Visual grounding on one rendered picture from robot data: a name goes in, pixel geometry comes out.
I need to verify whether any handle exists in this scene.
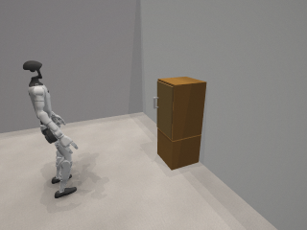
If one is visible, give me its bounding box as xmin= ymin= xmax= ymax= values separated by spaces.
xmin=153 ymin=97 xmax=158 ymax=109

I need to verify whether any robot right upper arm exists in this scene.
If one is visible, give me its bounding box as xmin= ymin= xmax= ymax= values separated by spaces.
xmin=33 ymin=86 xmax=45 ymax=120

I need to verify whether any left robot thigh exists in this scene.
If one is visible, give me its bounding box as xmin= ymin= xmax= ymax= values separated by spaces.
xmin=54 ymin=123 xmax=63 ymax=157

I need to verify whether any cupboard door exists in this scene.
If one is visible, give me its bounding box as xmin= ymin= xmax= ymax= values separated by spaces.
xmin=156 ymin=80 xmax=174 ymax=139

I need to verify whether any robot thigh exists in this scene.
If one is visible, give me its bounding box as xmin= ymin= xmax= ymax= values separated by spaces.
xmin=54 ymin=123 xmax=63 ymax=157
xmin=44 ymin=128 xmax=72 ymax=166

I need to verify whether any robot left hand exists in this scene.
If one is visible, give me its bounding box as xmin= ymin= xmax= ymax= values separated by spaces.
xmin=52 ymin=114 xmax=66 ymax=128

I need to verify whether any robot right hand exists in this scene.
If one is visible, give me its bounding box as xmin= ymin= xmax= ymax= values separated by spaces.
xmin=59 ymin=135 xmax=78 ymax=154

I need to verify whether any right robot thigh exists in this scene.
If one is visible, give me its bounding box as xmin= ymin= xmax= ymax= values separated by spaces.
xmin=44 ymin=128 xmax=72 ymax=166

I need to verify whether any right robot forearm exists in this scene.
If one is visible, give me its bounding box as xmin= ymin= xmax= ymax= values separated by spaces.
xmin=38 ymin=111 xmax=64 ymax=139

